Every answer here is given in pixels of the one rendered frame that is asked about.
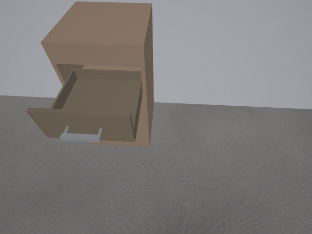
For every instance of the cabinet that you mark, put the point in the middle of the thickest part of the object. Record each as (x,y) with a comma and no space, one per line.
(107,36)

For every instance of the drawer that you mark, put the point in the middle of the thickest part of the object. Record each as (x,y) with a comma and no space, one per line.
(91,99)

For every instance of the handle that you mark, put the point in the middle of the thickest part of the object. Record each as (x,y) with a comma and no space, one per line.
(81,137)

